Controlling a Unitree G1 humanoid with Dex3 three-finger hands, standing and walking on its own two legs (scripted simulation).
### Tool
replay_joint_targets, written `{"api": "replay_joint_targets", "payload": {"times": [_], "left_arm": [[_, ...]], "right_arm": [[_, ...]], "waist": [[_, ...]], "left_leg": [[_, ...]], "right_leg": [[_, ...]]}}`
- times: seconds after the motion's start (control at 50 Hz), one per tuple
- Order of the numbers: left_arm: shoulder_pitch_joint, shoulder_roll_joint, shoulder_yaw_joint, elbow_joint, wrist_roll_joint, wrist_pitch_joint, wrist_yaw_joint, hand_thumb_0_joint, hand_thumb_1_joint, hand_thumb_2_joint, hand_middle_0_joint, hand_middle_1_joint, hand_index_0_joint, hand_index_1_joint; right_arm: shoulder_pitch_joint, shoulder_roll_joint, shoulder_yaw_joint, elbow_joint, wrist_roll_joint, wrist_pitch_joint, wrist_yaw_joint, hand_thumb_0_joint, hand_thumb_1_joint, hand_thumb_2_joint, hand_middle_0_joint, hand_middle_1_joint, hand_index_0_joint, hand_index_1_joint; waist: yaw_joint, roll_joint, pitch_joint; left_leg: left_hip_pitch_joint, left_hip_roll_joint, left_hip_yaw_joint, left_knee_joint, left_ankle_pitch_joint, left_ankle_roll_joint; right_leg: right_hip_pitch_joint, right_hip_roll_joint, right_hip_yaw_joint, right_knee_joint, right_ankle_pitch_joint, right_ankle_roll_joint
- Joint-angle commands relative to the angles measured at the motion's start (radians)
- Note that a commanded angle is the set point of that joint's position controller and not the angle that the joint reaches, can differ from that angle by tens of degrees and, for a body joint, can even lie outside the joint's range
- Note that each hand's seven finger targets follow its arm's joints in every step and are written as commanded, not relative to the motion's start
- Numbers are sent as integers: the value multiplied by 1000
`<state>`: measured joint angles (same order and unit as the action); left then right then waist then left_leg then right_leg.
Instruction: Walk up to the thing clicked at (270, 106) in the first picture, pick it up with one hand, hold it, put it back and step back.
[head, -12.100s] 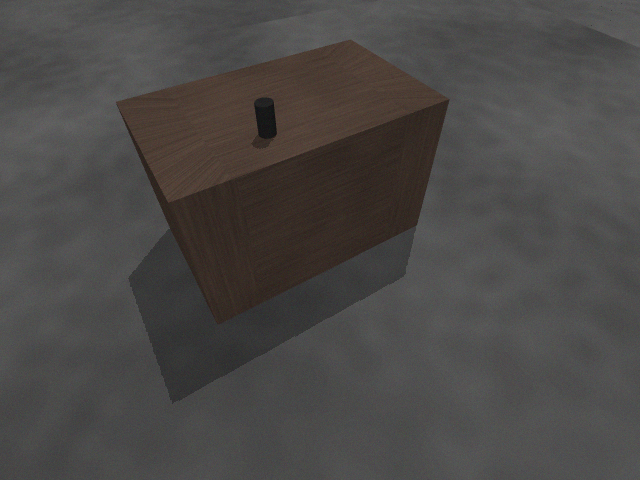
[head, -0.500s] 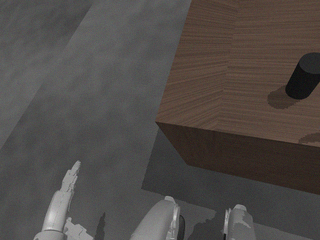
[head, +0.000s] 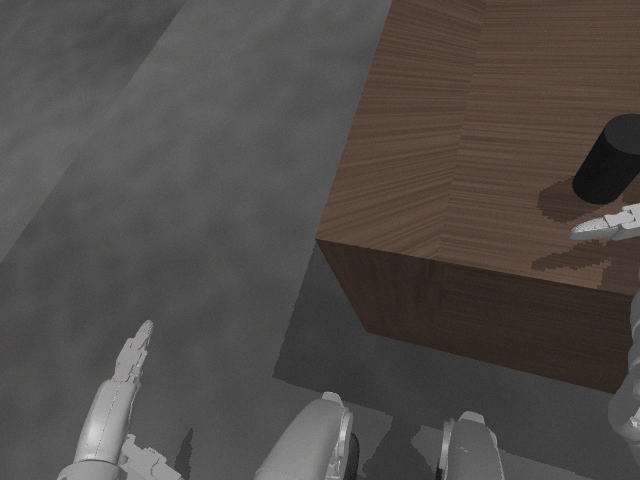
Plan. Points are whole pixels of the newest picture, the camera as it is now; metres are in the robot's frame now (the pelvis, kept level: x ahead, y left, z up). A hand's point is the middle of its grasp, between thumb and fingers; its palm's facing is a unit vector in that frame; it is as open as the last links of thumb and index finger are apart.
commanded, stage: rest palm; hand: right
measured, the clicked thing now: (613, 162) +0.52 -0.24 +0.00
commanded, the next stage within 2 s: close in 0.06 s
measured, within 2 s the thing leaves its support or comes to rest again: leaves its support in 1.14 s
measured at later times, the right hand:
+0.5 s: hand (605, 158) +0.52 -0.23 +0.01, palm faces +0.24 +0.97 +0.01, open 15.1 cm
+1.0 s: hand (610, 152) +0.52 -0.23 +0.02, palm faces +0.23 +0.97 +0.01, open 7.9 cm
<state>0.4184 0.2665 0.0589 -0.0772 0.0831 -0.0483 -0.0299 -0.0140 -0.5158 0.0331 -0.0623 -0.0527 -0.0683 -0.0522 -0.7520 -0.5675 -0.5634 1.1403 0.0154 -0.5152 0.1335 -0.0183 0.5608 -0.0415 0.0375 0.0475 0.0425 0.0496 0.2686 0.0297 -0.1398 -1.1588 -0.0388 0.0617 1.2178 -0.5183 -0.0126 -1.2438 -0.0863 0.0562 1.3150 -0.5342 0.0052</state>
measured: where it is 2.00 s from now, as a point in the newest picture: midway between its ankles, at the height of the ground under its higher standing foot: outside the picture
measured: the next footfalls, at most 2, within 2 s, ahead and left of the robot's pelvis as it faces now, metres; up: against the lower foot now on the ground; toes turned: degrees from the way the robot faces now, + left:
none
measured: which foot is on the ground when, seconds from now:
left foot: down 0.00-1.00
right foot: down 0.00-1.00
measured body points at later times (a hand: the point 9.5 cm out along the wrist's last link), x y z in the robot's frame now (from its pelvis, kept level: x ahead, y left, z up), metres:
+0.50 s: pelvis +0.01 +0.01 +0.00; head +0.16 -0.06 +0.42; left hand +0.17 +0.27 +0.03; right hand +0.50 -0.28 +0.01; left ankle +0.03 +0.14 -0.62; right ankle +0.03 -0.12 -0.62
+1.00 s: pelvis +0.00 +0.00 +0.00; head +0.15 -0.06 +0.42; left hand +0.16 +0.26 +0.04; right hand +0.50 -0.28 +0.02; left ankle +0.03 +0.14 -0.62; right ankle +0.03 -0.12 -0.62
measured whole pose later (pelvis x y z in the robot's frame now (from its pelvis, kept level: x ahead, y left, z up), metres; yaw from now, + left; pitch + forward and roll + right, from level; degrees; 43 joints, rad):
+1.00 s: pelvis +0.00 +0.00 +0.00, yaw +0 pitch +27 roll +6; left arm 0.40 0.25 0.04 -0.13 0.09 -0.01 -0.05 -0.01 -0.52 0.05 -0.06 -0.05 -0.06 -0.05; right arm -0.81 -0.58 -0.55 1.18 -0.02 -0.50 0.07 -0.02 0.16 -0.77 0.95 0.92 1.00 0.93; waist 0.30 0.00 -0.15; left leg -1.17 -0.04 0.06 1.22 -0.52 -0.01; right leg -1.25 -0.09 0.06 1.32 -0.54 0.01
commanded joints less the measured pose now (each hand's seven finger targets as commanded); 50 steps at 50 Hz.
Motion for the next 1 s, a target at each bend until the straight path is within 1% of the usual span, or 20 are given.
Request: {"api": "replay_joint_targets", "payload": {"times": [0.0, 0.06, 0.12, 0.18, 0.2, 0.24, 0.26, 0.32, 0.38, 0.42, 0.5, 0.54, 0.66, 0.68, 0.72, 0.76, 0.82, 0.86, 0.94, 0.98], "left_arm": [[40, 135, 76, -172, 4, -47, 14, 0, -593, 79, -47, -42, -30, -60], [60, 168, 112, -192, 4, -36, 11, 0, -595, 80, -47, -42, -32, -59], [88, 154, 112, -141, 6, -20, 3, 0, -603, 86, -46, -42, -29, -61], [21, 155, 113, -189, -1, -26, 1, 0, -567, 61, -48, -49, -41, -56], [20, 167, 130, -171, -2, -21, 4, 0, -562, 57, -47, -48, -42, -53], [-5, 130, 80, -203, -3, -18, -2, 0, -567, 63, -44, -47, -37, -54], [16, 134, 96, -165, -5, -11, 1, 0, -557, 56, -44, -49, -40, -53], [-10, 174, 123, -253, -4, -11, 8, 0, -551, 52, -43, -49, -41, -52], [66, 130, 78, -164, -1, 1, 1, 0, -539, 47, -43, -53, -45, -51], [43, 160, 120, -182, -2, -4, 4, 0, -546, 51, -42, -50, -42, -50], [25, 142, 99, -180, 6, -8, -4, 0, -541, 49, -43, -53, -46, -50], [-11, 166, 114, -263, 2, -15, -2, 0, -543, 52, -41, -53, -44, -50], [0, 156, 107, -187, -8, 1, 4, 0, -544, 52, -41, -49, -42, -48], [-21, 166, 114, -206, -4, 0, 7, 0, -542, 50, -42, -51, -43, -49], [-30, 167, 108, -207, -2, 0, 10, 0, -544, 52, -43, -52, -45, -50], [16, 150, 103, -135, -8, 3, 9, 0, -544, 51, -44, -52, -44, -51], [-40, 177, 117, -245, -5, -7, 10, 0, -534, 39, -46, -53, -51, -48], [30, 148, 91, -216, 0, -2, 2, 0, -522, 34, -46, -56, -54, -47], [77, 157, 116, -178, -2, -1, -4, 0, -519, 31, -44, -54, -52, -45], [56, 157, 119, -142, 0, 5, -4, 0, -554, 53, -62, -60, -59, -63]], "right_arm": [[-381, -221, 18, -205, 4, -63, -6, 0, 508, -61, 54, 52, 51, 53], [-340, -244, -10, -213, 5, -55, -20, 0, 539, -39, 100, 59, 99, 60], [-302, -150, 24, -160, 11, -41, -32, 0, 571, -18, 143, 68, 141, 69], [-324, -139, 23, -203, 12, -50, -46, 0, 585, -8, 325, 154, 324, 154], [-358, -224, -26, -231, 8, -56, -55, 0, 569, -26, 372, 183, 368, 184], [-376, -168, 12, -198, 0, -58, -60, 0, 591, -23, 407, 200, 403, 201], [-375, -205, -12, -161, -4, -63, -65, 0, 544, -42, 406, 207, 400, 208], [-433, -219, 8, -201, -21, -70, -61, 0, 495, -105, 469, 276, 463, 277], [-405, -168, 48, -114, -29, -55, -56, 0, 425, -202, 571, 384, 568, 385], [-425, -248, 0, -135, -31, -55, -64, 0, 432, -241, 634, 441, 634, 442], [-437, -187, 27, -137, -19, -52, -55, 0, 404, -291, 794, 544, 796, 545], [-424, -232, 3, -204, -21, -54, -56, 0, 404, -327, 867, 604, 870, 606], [-400, -243, -6, -216, -8, -23, -65, 0, 240, -500, 1004, 772, 1008, 774], [-437, -232, -1, -224, -7, -25, -66, 0, 198, -526, 1052, 807, 1054, 809], [-462, -221, 9, -198, -7, -33, -75, 0, 147, -570, 1088, 848, 1091, 850], [-374, -154, 46, -40, -16, -29, -73, 0, 59, -648, 1139, 917, 1141, 918], [-446, -251, -4, -111, -34, -52, -82, 0, -42, -773, 1191, 1018, 1198, 1019], [-447, -213, 22, -95, -32, -53, -74, 0, -120, -848, 1268, 1098, 1273, 1100], [-403, -257, 2, -156, -28, -33, -65, 0, -300, -1038, 1287, 1223, 1294, 1224], [-423, -220, 21, -166, -16, -23, -62, 0, -342, -1160, 1246, 1283, 1265, 1284]], "waist": [[-26, -378, -582], [-24, -343, -602], [-13, -288, -503], [-8, -236, -509], [-17, -256, -523], [-6, -207, -482], [11, -208, -456], [25, -241, -557], [19, -307, -488], [20, -310, -506], [15, -317, -528], [-1, -317, -640], [-16, -300, -571], [16, -278, -569], [17, -276, -536], [50, -215, -379], [39, -223, -490], [46, -270, -485], [11, -364, -570], [18, -357, -529]], "left_leg": [[181, -26, 0, -111, 314, 40], [225, -25, -4, -110, 391, 31], [198, -30, -2, -115, 379, 28], [223, -27, -7, -110, 397, 23], [227, -23, -17, -116, 376, 23], [231, -26, -17, -120, 357, 21], [232, -23, -24, -127, 333, 20], [253, -22, -24, -128, 350, 23], [159, -29, -3, -112, 316, 34], [158, -26, -10, -109, 328, 29], [146, -27, -8, -101, 319, 32], [224, -27, -8, -105, 360, 28], [246, -26, -14, -128, 396, 20], [244, -28, -12, -127, 404, 20], [220, -29, -14, -133, 356, 24], [167, -32, -8, -143, 307, 24], [200, -28, -20, -135, 308, 23], [194, -28, -21, -132, 297, 26], [174, -28, -3, -113, 348, 30], [151, -28, -1, -112, 319, 34]], "right_leg": [[551, 27, 17, -162, 403, 5], [536, 30, 13, -137, 472, -4], [476, 29, 10, -136, 442, -12], [429, 29, 13, -132, 421, -20], [428, 30, 9, -127, 394, -22], [377, 31, 9, -137, 345, -27], [356, 32, 8, -136, 306, -28], [428, 34, 9, -145, 333, -24], [468, 30, 16, -158, 371, -10], [458, 26, 19, -136, 377, -14], [461, 25, 19, -127, 379, -12], [503, 26, 18, -126, 413, -13], [457, 33, 7, -137, 414, -19], [458, 30, 10, -132, 414, -20], [441, 29, 9, -143, 365, -20], [357, 28, 13, -153, 293, -26], [389, 29, 17, -149, 295, -27], [409, 30, 11, -152, 292, -21], [525, 29, 16, -146, 425, -11], [496, 26, 20, -154, 398, -6]]}}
